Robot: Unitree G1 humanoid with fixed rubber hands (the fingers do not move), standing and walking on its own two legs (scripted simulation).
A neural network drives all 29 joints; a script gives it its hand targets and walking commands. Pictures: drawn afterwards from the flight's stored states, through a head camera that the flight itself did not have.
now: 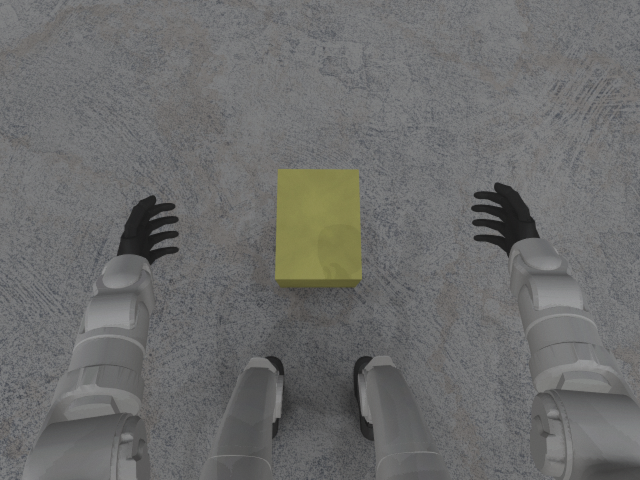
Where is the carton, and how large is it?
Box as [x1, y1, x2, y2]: [275, 169, 361, 287]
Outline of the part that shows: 278,169 275,259 276,281 280,287 355,286 361,279 358,169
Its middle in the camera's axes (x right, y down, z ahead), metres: -0.01 -0.02 +1.05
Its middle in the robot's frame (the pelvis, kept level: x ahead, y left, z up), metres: +0.54 +0.00 -0.61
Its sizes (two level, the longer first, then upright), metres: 0.288 0.211 0.165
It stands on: the floor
